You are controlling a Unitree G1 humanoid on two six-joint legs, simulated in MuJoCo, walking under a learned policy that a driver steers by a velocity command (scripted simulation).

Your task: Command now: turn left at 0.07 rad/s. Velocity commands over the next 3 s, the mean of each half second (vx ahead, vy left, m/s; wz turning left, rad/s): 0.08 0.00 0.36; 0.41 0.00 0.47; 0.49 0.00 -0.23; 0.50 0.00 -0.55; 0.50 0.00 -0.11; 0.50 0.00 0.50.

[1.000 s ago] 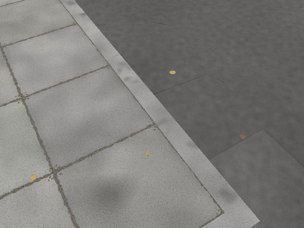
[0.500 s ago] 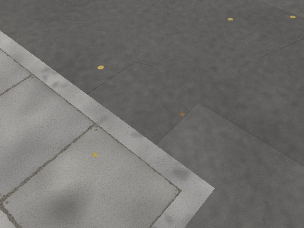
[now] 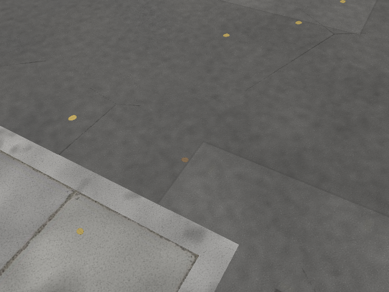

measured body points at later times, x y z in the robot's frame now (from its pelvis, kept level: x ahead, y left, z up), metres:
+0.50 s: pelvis +0.02 +0.06 +0.00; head +0.03 +0.10 +0.45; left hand +0.11 +0.37 -0.11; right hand +0.16 -0.20 -0.09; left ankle -0.02 +0.12 -0.74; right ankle +0.03 -0.10 -0.66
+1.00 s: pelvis +0.27 +0.11 -0.01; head +0.30 +0.14 +0.44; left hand +0.34 +0.44 -0.09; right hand +0.41 -0.13 -0.13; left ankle +0.04 +0.14 -0.65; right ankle +0.39 +0.06 -0.74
